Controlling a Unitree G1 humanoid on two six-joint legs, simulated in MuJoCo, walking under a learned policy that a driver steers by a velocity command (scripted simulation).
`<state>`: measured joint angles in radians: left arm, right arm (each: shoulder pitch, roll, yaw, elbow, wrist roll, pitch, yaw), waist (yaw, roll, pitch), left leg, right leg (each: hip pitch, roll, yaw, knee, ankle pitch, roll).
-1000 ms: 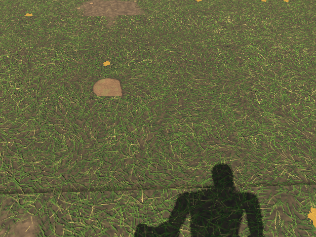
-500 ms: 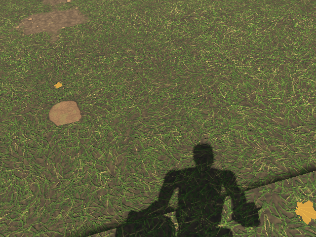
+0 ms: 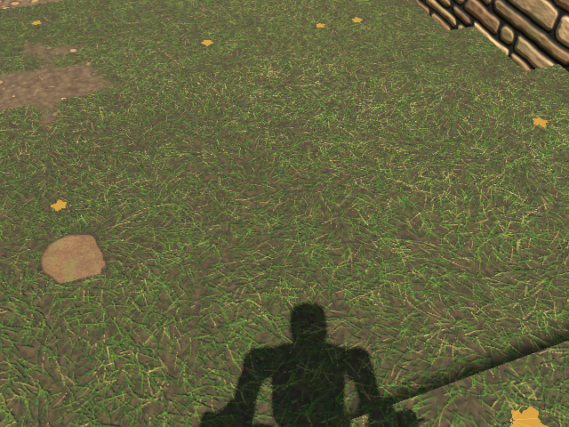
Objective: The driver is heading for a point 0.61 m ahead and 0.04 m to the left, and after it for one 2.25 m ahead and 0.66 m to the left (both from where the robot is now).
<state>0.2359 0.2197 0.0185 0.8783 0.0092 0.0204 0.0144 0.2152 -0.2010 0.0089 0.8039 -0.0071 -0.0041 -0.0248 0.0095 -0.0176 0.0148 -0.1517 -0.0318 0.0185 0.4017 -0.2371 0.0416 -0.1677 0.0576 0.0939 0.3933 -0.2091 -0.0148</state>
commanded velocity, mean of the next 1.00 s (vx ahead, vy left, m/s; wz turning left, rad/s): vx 0.09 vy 0.00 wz -0.01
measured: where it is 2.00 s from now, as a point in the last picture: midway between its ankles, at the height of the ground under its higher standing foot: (330, 413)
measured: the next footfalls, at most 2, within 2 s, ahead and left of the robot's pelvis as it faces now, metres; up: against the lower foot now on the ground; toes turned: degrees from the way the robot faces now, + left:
right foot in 1.00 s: +0.12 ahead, -0.12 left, +0.00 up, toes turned -2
left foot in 1.42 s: +0.38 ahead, +0.01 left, +0.00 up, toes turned +4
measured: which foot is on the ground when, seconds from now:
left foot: down 0.00-1.00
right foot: down 0.00-0.74, up 0.76-0.98, down 1.00-1.00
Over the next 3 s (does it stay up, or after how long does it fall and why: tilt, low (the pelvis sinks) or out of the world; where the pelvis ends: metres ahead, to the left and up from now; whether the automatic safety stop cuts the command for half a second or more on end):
stays up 1.06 0.06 -0.17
